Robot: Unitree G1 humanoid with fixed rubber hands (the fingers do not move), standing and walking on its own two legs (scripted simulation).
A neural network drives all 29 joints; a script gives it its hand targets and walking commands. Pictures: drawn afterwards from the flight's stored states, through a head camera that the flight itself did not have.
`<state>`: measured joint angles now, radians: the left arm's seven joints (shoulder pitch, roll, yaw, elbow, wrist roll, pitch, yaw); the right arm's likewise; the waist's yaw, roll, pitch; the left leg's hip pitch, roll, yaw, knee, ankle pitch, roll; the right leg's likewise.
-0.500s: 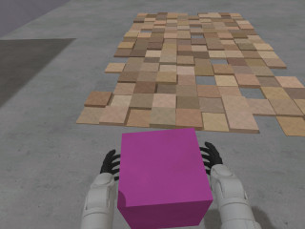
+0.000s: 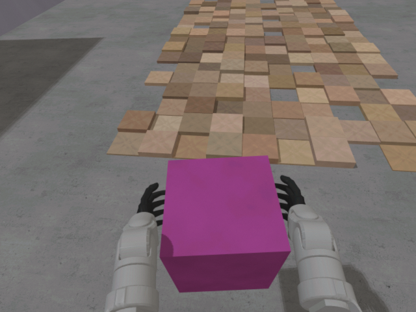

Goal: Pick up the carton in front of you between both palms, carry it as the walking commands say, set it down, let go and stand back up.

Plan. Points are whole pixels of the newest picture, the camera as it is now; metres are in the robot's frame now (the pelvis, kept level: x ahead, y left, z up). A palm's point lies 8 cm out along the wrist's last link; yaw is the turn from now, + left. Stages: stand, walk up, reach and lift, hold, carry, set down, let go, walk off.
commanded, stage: reach and lift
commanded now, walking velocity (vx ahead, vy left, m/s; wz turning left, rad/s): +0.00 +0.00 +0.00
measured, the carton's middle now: (221, 228) +0.31 +0.00 -0.04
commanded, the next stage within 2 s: hold in 0.50 s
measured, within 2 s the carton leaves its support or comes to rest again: neither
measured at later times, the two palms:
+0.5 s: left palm (147, 213) +0.30 +0.15 +0.04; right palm (297, 203) +0.31 -0.15 +0.05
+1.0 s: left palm (144, 213) +0.29 +0.15 +0.06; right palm (300, 203) +0.30 -0.15 +0.06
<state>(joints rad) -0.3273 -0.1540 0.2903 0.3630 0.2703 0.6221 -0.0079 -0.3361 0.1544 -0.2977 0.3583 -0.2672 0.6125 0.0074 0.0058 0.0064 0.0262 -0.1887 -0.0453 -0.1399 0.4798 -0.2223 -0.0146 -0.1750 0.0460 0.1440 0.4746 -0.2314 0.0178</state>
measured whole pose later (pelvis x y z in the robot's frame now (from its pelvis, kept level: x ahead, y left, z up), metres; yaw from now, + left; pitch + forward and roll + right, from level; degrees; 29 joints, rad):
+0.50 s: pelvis +0.02 +0.00 +0.01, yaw +0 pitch -5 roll +0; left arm -0.22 -0.14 0.21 0.24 0.24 0.69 0.00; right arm -0.24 0.15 -0.22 0.25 -0.24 0.69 0.00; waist 0.00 0.00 -0.01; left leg -0.08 -0.03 -0.14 0.37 -0.20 -0.02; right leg -0.07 0.04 0.13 0.37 -0.22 0.01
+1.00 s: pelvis +0.00 +0.00 +0.00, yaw +0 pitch -7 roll +0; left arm -0.31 -0.15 0.27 0.26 0.27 0.76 -0.01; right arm -0.33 0.16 -0.28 0.27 -0.27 0.73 0.02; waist 0.01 -0.01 0.02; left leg -0.08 -0.04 -0.13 0.40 -0.19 -0.02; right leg -0.07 0.04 0.13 0.41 -0.21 0.01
